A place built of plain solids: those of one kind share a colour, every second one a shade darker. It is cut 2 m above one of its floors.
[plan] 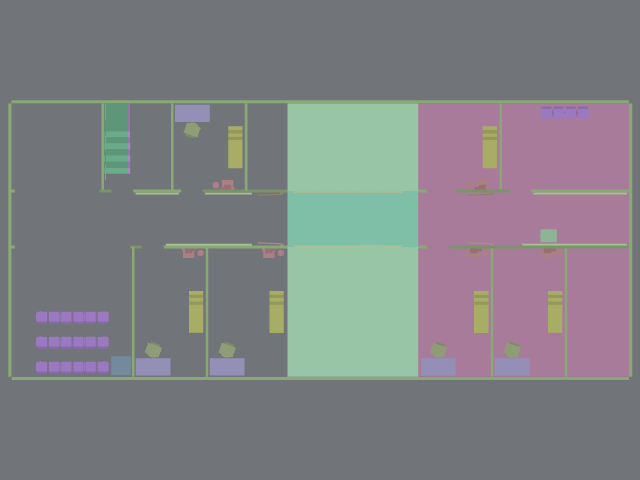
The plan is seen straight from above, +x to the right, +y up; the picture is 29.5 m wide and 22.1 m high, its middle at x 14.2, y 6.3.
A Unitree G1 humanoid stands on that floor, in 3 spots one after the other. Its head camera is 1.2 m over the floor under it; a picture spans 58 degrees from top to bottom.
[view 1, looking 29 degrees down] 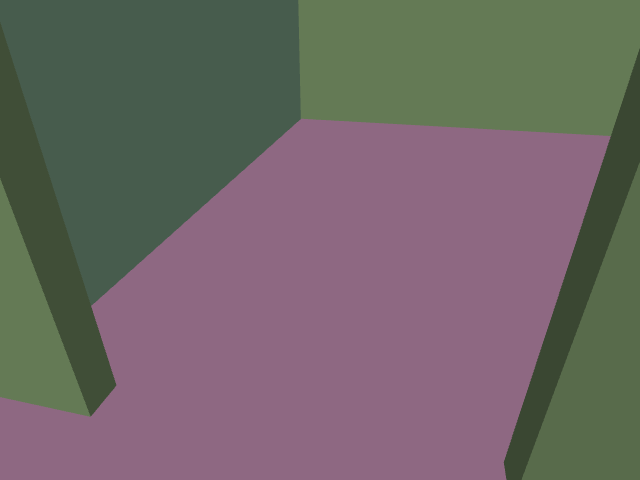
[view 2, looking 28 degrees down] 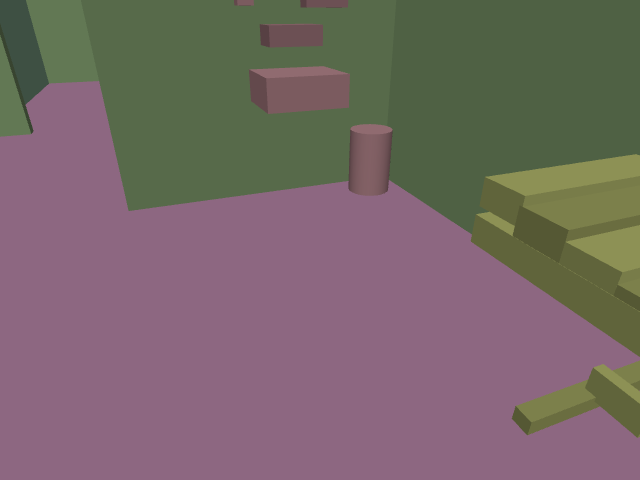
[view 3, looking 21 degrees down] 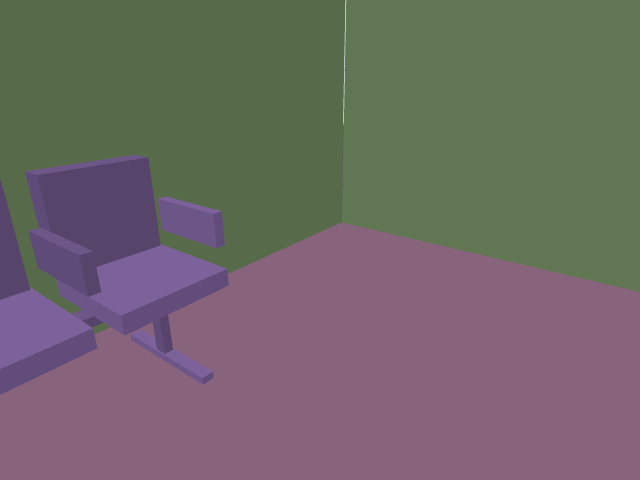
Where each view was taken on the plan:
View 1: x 20.07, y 7.71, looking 103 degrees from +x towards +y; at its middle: wing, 2.48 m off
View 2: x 20.38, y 2.95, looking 69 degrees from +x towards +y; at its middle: wing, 2.56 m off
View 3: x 25.48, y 10.60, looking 37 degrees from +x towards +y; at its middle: wing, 3.35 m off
